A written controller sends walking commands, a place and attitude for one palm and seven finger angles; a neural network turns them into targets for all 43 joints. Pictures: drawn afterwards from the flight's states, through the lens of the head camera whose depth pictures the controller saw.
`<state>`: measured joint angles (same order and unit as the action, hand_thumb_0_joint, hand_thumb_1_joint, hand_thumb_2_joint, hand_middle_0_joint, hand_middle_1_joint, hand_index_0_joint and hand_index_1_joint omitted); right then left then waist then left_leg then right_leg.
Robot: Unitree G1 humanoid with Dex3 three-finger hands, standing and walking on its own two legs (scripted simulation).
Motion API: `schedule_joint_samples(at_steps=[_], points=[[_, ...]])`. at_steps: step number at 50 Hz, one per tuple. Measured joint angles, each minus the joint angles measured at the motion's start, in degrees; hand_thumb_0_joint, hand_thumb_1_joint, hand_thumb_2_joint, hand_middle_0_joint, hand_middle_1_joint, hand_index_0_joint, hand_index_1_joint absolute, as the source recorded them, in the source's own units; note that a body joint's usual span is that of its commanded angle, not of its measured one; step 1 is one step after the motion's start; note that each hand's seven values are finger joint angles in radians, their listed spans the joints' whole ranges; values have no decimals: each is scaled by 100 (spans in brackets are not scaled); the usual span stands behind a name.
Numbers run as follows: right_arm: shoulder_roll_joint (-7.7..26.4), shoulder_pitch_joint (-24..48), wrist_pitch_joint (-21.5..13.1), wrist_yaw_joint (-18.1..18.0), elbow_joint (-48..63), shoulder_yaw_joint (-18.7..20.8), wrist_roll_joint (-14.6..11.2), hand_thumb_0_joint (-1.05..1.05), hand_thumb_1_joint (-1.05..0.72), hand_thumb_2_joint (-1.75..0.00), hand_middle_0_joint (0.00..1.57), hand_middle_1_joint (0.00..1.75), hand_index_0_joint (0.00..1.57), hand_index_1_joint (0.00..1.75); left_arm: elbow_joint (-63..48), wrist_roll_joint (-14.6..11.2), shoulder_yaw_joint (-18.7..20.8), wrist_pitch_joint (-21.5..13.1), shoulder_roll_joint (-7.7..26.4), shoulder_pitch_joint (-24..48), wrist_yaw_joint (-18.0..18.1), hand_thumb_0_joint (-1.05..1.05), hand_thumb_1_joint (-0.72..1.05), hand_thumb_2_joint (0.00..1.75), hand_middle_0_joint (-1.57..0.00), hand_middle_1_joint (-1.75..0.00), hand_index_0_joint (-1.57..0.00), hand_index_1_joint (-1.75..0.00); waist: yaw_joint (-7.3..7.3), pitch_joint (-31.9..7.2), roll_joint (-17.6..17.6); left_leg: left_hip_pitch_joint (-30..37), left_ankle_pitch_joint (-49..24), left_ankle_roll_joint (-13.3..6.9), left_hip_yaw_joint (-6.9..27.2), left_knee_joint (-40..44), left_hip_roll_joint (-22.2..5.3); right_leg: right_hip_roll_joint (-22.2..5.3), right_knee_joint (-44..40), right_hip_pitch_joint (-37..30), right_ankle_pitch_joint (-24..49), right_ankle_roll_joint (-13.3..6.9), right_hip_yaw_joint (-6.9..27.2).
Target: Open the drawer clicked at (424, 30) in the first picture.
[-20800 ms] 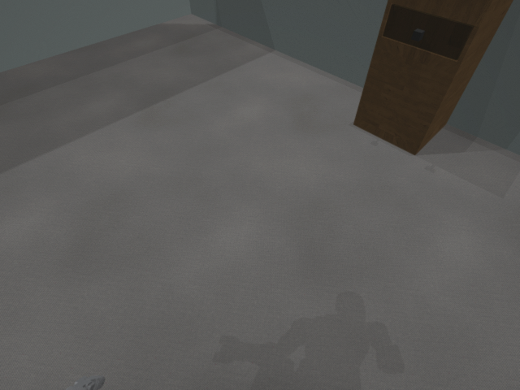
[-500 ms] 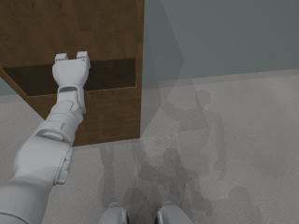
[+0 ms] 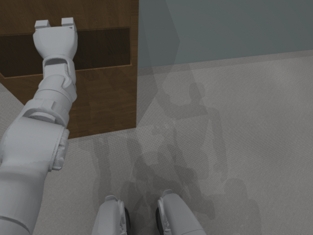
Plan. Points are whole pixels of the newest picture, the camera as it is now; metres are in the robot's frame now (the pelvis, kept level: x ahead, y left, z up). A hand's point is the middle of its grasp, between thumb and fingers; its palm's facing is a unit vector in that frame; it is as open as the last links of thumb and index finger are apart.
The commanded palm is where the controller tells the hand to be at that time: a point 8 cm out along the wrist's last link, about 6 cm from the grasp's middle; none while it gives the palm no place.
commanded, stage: lower the fingers behind the handle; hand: left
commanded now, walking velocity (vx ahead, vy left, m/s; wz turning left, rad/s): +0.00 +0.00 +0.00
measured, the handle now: (64, 63) +0.60 +0.18 +0.00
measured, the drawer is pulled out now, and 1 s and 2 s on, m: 0.00 0.00 0.00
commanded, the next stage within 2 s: lift the fingers back up to retry in 0.66 s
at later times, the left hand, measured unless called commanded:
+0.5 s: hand (64, 59) +0.57 +0.16 +0.05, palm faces +0.07 +0.02 -1.00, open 13.8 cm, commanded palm +0.56 +0.16 +0.03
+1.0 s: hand (64, 60) +0.57 +0.16 +0.05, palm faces +0.01 +0.00 -1.00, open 13.8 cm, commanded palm +0.56 +0.16 +0.07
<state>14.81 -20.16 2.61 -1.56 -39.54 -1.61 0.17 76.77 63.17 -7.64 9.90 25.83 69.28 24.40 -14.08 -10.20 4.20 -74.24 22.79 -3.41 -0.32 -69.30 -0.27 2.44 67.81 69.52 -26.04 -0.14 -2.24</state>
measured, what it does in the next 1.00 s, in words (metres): stands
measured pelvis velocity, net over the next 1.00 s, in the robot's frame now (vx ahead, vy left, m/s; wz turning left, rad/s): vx -0.01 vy -0.01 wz -0.01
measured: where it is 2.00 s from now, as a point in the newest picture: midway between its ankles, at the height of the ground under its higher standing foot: outside the picture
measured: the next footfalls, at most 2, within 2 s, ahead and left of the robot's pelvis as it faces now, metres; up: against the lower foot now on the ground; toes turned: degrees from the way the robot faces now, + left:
none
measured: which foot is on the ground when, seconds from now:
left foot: down 0.00-1.00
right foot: down 0.00-1.00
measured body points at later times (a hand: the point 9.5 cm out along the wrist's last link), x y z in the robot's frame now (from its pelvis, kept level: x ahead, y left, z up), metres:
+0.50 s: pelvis -0.02 +0.00 -0.03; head +0.13 +0.02 +0.40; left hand +0.56 +0.15 +0.10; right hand -0.01 -0.27 -0.14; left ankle +0.08 +0.09 -0.62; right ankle +0.05 -0.12 -0.62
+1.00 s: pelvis -0.01 -0.01 -0.02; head +0.14 +0.00 +0.41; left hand +0.56 +0.16 +0.10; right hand -0.02 -0.27 -0.13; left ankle +0.08 +0.09 -0.62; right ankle +0.05 -0.12 -0.62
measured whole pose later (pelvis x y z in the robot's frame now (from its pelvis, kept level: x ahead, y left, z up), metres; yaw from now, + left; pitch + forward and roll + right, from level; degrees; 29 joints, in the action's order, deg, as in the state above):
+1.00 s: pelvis -0.01 -0.01 -0.02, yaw +0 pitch +28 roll -4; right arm 14.9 -19.1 2.8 -3.1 -38.0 -2.7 -1.3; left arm 72.6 61.4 -7.8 8.9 29.3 70.3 17.8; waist -13.5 -9.1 4.7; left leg -78.2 22.8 -3.0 -0.1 -72.7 -0.6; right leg 2.9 71.6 73.7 -26.2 -0.5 -2.4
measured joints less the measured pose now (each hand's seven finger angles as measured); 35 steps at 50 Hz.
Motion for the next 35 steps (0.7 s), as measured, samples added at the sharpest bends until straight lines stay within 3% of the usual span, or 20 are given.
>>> schedule_joint_samples(at_steps=[14, 35], points=[[15, 153, -68, -112, 67, -106, -59, 1, -91, -89, 20, 30, 20, 30, -173, 19, -124, 33, 203, 327, -256, 0, -49, 30, -31, -126, -28, -133, -72, 41, -9, -550, -10, -46, -27, -445, 25, -35, 496, 558, -31, 31, 4], [8, 258, 0, -212, 149, -176, -138, 1, -91, -89, 20, 30, 20, 30, -403, -62, -198, -15, 338, 353, -545, 0, -49, 30, -30, -126, -28, -134, -15, 67, -7, -679, 12, -3, 9, -584, 15, -16, 661, 698, -69, -7, -27]])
